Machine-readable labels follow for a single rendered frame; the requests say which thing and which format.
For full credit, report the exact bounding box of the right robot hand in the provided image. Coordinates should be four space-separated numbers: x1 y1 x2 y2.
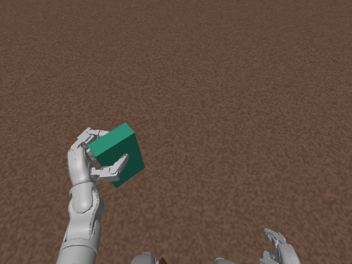
260 228 301 264

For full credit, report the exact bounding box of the carton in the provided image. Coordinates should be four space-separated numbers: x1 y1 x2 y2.
88 123 145 188

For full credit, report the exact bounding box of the left robot arm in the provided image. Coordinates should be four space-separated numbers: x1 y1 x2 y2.
56 181 105 264

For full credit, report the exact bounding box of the left robot hand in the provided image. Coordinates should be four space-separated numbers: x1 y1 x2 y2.
67 127 129 187

